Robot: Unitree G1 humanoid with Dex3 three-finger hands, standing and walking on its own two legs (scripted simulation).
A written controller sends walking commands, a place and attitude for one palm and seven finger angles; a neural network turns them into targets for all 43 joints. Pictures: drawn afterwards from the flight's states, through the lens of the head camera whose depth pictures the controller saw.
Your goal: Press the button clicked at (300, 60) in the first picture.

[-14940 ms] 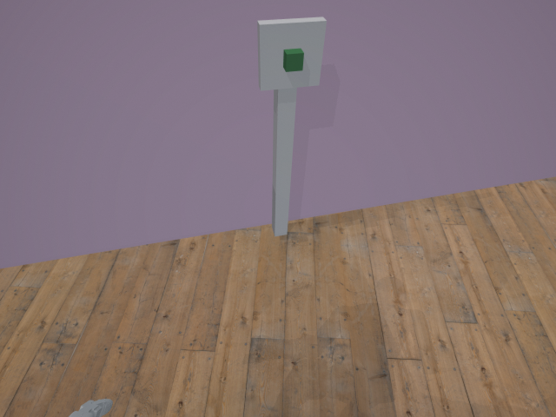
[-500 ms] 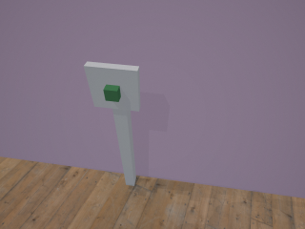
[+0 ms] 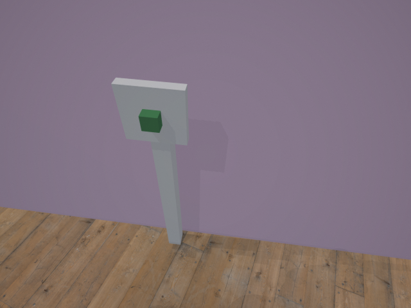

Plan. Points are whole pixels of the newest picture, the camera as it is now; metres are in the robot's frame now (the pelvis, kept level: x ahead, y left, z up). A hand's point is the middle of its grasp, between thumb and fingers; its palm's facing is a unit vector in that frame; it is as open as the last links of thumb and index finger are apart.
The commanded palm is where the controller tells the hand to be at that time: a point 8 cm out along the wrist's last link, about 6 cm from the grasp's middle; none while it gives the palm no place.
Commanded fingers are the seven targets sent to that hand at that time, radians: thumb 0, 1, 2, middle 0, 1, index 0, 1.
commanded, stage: look again from close up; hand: left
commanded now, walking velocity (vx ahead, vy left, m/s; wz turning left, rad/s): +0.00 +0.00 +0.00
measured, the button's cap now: (151, 120) +0.54 +0.17 +0.07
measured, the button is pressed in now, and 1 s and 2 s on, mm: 0 0 0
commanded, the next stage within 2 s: raise the hand and make a fist in 0.50 s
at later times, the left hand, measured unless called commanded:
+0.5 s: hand out of the picture -0.02 +0.14 -0.18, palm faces +0.05 -0.99 -0.14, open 7.4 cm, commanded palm none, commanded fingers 0.00 0.90 0.90 -0.20 -0.30 -0.20 -0.30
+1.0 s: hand (159, 270) +0.20 +0.10 -0.01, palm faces -0.08 -0.99 +0.07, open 5.6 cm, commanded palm +0.13 +0.20 -0.04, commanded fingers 0.00 0.90 0.90 -0.78 -0.93 -0.78 -0.93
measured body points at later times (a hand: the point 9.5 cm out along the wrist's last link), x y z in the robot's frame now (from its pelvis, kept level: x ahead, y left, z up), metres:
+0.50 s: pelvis +0.01 -0.01 +0.00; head +0.00 +0.00 +0.45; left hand -0.02 +0.19 -0.16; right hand -0.03 -0.20 -0.16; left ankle -0.04 +0.09 -0.74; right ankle +0.06 -0.12 -0.74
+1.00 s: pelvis +0.00 -0.02 -0.04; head +0.01 +0.00 +0.40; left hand +0.19 +0.15 -0.01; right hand +0.22 -0.29 -0.05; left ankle -0.04 +0.09 -0.74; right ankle +0.06 -0.11 -0.74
